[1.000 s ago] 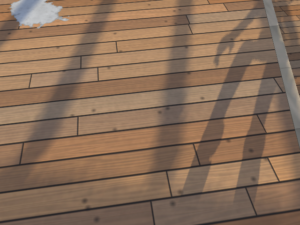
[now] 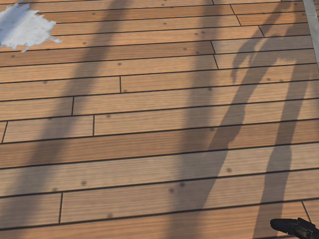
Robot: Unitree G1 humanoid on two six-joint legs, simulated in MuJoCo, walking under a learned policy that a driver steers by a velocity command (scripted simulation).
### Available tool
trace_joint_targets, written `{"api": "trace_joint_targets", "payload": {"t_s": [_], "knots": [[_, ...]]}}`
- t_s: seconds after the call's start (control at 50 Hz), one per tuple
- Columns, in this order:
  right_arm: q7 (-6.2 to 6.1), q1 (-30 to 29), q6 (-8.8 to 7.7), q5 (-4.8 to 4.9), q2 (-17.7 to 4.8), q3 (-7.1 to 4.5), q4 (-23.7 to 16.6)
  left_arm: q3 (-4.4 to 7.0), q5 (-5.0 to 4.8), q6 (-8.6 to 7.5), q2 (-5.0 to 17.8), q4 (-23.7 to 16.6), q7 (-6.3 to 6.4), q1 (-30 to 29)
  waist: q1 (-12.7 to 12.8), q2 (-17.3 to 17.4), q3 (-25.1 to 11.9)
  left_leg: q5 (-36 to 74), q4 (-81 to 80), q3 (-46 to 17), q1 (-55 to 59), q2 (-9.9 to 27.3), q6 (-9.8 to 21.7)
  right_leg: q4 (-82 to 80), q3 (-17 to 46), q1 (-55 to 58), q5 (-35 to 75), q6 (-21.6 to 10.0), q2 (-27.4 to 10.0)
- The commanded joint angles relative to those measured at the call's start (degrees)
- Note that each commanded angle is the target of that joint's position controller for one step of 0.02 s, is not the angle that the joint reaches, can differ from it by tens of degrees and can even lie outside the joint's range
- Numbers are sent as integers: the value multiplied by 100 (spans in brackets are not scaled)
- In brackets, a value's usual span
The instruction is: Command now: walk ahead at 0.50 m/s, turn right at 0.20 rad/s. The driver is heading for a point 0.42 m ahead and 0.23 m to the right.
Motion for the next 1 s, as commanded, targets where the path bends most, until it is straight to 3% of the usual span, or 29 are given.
{"api": "trace_joint_targets", "payload": {"t_s": [0.02,0.04,0.06,0.08,0.1,0.14,0.18,0.24,0.32,0.42,0.44,0.48,0.5,0.52,0.54,0.56,0.58,0.6,0.62,0.64,0.66,0.72,0.76,0.82,0.9,0.96,0.98,1.0], "knots": [[-139,2214,-48,-167,-1794,-621,96,-62,124,-79,195,-552,17,218,-1122,665,-2037,-474,135,-2086,4605,1627,981,3814,129,-2792,2012,-270,-354],[-124,2409,-7,-116,-1548,-576,163,-112,5,-169,79,-482,10,414,-1110,1510,-2570,-1510,-730,-3965,5165,2223,1406,5030,616,-3985,-948,-127,162],[-127,2119,-3,-80,-1116,-440,133,66,-153,-213,722,-524,-1,-7,-1191,887,-1718,-2006,-957,-3423,4527,2049,1131,5500,967,-4499,-753,-169,-165],[-144,1760,1,-68,-932,-381,106,98,-188,-224,780,-653,-2,-416,-1063,647,-1068,-1850,-1075,-2609,3796,1862,941,5441,784,-4599,-261,-193,-448],[-137,1402,-16,-76,-770,-331,118,102,-123,-201,711,-692,12,-612,-891,383,-611,-1414,-1297,-2028,3067,1628,853,5147,701,-4448,172,-149,-642],[-133,1013,-104,-134,-582,-298,142,140,-77,-52,543,-606,17,-434,-578,551,-291,-802,-1691,-1208,2231,1318,738,4799,735,-3872,725,-62,-886],[-134,903,-189,-142,-602,-334,233,123,-78,78,328,-575,22,-347,-450,425,-149,-229,-1931,-666,1915,1270,803,4716,709,-3777,963,23,-915],[-180,941,-220,-167,-720,-392,389,127,-36,140,259,-733,39,-686,-462,248,83,328,-2068,-40,1979,1219,825,4103,790,-4185,1626,115,-922],[-263,1058,-138,-133,-905,-438,505,57,-10,57,96,-951,-111,-1347,-694,124,242,554,-2129,665,2219,1091,699,2686,398,-4087,2641,73,-844],[-293,1502,62,0,-1118,-529,737,14,-9,47,57,-1386,-284,-2161,-961,21,485,1033,-1844,988,3168,1402,632,1842,5,-4386,2364,-174,-745],[-297,1506,111,30,-1159,-546,756,28,-10,50,89,-1459,-314,-2208,-922,56,465,1410,-1674,1048,3344,1449,586,1762,-82,-4355,2143,-254,-684],[-331,1400,197,72,-1317,-594,726,112,-6,81,248,-1527,-343,-2022,-688,249,179,3186,-1016,1212,3544,1450,461,1729,-394,-3810,1584,-470,-358],[-353,1345,245,93,-1390,-617,699,197,-12,106,394,-1481,-336,-1663,-449,354,-92,4055,-403,1273,3555,1417,398,1770,-545,-3289,1294,-604,-134],[-367,1260,288,114,-1414,-619,668,337,-30,127,625,-1331,-301,-967,-32,335,-477,4363,582,1370,3313,1288,284,1596,-626,-2349,1294,-780,113],[-386,1229,277,99,-1304,-562,623,536,-36,167,972,-1078,-206,10,474,107,-966,3540,2020,1441,2390,1045,53,1240,-325,-740,1580,-1022,179],[-333,1744,180,-171,-526,-324,377,656,-19,187,1634,-1041,-82,138,-4,-1447,-1395,-1284,4155,1318,-54,213,-337,1173,2215,1299,2077,-1810,-1331],[-257,1719,-32,-91,-549,-234,287,551,60,83,1516,-1333,-115,-9,-45,-1310,-2423,-3570,5377,-54,-1103,-571,-467,182,4805,2002,1974,-2662,-2323],[-202,1063,-128,163,-1058,-371,233,401,115,6,1045,-1323,-159,-236,191,-560,-1908,-3111,5442,-473,-1446,-184,-386,16,3857,1551,2882,-2263,-2197],[-215,946,-162,194,-983,-341,189,341,101,-48,852,-1269,-163,-507,-28,-399,-1221,-2663,5018,-369,-1392,72,-326,146,2855,723,3853,-2010,-1969],[-276,963,-134,63,-952,-351,299,282,46,-60,641,-1268,-158,-857,-257,-61,-799,-2374,4558,-299,-1175,324,-356,189,2124,-49,4362,-1741,-1673],[-306,1008,-66,-22,-996,-388,337,234,69,-60,501,-1304,-133,-1088,-417,-197,-640,-2181,4249,-296,-775,442,-387,71,1732,-660,4674,-1620,-1509],[-341,1368,163,-62,-766,-357,460,234,160,-104,602,-1243,-81,-1275,-700,-317,-656,-1718,3705,-178,-92,379,-571,-216,1093,-1454,5576,-1593,-1265],[-375,1270,220,-96,-631,-316,432,230,155,-104,628,-1126,-23,-1265,-694,-425,-673,-1278,3055,-130,-143,311,-659,-229,764,-1445,5844,-1513,-1132],[-342,879,221,-84,-515,-254,370,191,136,4,583,-991,64,-1289,-536,-590,-723,-390,1895,-97,43,257,-695,-187,427,-1328,5403,-1279,-915],[-256,474,193,-50,-589,-266,319,140,176,92,540,-743,53,-1139,-311,-635,-658,22,999,-130,312,147,-601,-67,616,-1071,4829,-1223,-1087],[-212,526,168,-114,-675,-312,331,88,128,129,456,-601,36,-1262,-442,-646,-534,-287,371,-116,598,51,-354,402,888,-990,4441,-1132,-1196],[-202,741,142,-153,-680,-326,408,51,83,133,377,-565,44,-1321,-616,-568,-546,348,-246,-89,1075,18,-219,643,897,-1102,4040,-948,-1058],[-231,814,114,-209,-917,-372,429,12,149,96,263,-512,47,-1070,-549,-237,-662,2232,-449,-469,1702,374,-54,912,814,-1285,3384,-643,-733]]}}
